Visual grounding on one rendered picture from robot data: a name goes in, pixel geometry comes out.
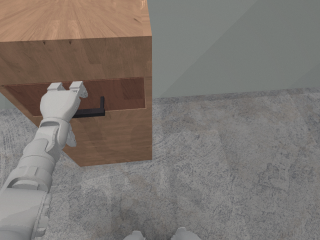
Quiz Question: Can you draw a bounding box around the robot left forearm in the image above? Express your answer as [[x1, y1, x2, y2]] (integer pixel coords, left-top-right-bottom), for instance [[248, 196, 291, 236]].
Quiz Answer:
[[0, 117, 70, 197]]

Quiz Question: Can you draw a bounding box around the drawer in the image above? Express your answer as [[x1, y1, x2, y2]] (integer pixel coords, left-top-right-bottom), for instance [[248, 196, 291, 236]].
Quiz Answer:
[[4, 77, 146, 116]]

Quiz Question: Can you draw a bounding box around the left robot shin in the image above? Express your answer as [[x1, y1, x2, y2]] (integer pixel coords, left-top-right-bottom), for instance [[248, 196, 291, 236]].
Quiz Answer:
[[132, 230, 143, 236]]

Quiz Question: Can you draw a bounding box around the robot left hand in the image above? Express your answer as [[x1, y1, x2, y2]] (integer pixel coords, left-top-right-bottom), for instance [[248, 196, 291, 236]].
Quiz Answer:
[[40, 81, 88, 147]]

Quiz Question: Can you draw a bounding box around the right robot shin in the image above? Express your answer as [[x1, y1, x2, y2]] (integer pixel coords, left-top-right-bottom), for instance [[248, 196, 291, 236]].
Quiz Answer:
[[175, 227, 187, 235]]

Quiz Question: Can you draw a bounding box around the cabinet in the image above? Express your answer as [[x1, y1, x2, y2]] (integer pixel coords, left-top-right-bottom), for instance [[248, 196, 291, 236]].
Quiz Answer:
[[0, 0, 152, 167]]

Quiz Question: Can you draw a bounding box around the handle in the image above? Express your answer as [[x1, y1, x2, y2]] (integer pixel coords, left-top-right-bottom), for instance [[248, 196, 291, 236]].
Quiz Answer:
[[72, 96, 105, 119]]

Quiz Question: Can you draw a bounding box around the robot left upper arm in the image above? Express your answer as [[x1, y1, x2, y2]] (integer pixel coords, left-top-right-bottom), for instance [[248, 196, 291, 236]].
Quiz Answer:
[[0, 188, 52, 240]]

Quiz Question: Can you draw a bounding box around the robot shin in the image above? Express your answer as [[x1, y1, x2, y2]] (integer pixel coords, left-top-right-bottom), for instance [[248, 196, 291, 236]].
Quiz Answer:
[[175, 227, 187, 235], [132, 230, 143, 236]]

